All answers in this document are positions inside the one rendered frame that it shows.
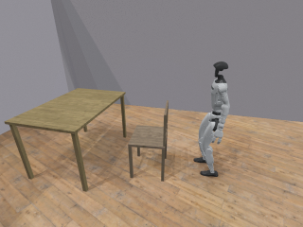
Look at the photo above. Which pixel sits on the left robot thigh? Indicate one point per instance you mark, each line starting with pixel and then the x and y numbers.
pixel 209 133

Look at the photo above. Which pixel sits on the right robot thigh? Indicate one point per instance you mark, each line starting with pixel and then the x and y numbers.
pixel 203 127

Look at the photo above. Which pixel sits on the table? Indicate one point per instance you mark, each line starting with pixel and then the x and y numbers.
pixel 68 113

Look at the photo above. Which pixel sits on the chair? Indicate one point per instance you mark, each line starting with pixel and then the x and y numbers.
pixel 150 137

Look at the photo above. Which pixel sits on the robot thigh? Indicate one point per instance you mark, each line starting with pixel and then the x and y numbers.
pixel 203 127
pixel 209 133

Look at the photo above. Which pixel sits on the robot left forearm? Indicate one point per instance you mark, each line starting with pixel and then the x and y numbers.
pixel 223 116

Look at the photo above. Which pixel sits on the left robot upper arm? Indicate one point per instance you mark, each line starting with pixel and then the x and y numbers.
pixel 222 90

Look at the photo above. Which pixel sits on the robot left hand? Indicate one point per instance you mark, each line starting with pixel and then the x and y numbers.
pixel 217 134

